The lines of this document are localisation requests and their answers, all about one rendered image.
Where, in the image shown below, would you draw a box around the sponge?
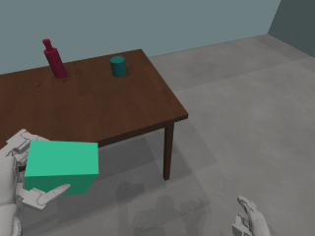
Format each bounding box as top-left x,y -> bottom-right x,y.
24,140 -> 98,196

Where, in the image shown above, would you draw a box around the table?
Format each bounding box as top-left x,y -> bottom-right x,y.
0,49 -> 189,181

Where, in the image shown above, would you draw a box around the robot left forearm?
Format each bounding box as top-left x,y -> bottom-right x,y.
0,204 -> 23,236

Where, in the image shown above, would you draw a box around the left robot hand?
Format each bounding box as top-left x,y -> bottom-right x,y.
0,129 -> 72,212

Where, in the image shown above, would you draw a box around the right robot hand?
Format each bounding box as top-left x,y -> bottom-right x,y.
231,196 -> 271,236

